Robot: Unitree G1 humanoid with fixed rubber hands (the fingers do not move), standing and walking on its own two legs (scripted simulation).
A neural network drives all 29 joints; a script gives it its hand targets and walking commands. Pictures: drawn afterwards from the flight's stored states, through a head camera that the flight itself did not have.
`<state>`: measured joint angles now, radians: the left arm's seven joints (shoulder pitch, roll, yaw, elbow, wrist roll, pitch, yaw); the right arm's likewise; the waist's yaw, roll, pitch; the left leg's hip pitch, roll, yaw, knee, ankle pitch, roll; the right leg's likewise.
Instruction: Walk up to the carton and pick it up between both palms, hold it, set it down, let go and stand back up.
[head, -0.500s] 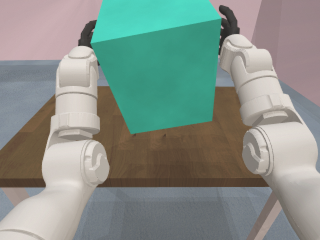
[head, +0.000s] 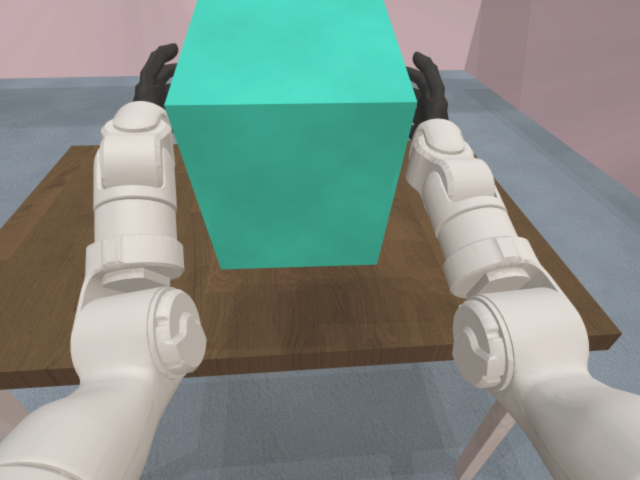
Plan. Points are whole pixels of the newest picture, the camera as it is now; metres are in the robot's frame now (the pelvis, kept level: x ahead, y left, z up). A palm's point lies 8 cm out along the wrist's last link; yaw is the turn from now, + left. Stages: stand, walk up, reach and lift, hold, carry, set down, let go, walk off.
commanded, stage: set down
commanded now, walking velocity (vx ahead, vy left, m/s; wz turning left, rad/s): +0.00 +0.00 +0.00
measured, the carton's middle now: (295, 144) +0.43 -0.02 +0.25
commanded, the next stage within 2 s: none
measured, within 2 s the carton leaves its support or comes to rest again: neither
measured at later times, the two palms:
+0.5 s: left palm (171, 144) +0.43 +0.13 +0.26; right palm (435, 139) +0.37 -0.17 +0.28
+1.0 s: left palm (170, 148) +0.46 +0.14 +0.24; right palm (410, 164) +0.40 -0.16 +0.23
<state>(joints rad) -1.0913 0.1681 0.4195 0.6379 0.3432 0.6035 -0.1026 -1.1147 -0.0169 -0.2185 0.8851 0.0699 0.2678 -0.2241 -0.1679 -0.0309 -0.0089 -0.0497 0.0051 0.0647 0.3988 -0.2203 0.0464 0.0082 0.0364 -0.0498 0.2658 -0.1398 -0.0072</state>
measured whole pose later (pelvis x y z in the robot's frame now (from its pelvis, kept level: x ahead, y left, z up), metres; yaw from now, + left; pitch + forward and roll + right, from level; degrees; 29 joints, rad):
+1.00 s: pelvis +0.02 +0.01 +0.00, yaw +0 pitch -7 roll -3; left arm -1.04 0.16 0.42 0.70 0.34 0.50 -0.13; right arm -0.98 0.06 -0.29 0.82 -0.03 0.15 -0.23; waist -0.20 -0.06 0.05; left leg -0.03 -0.01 0.06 0.40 -0.24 0.06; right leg 0.03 0.03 -0.05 0.26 -0.15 0.01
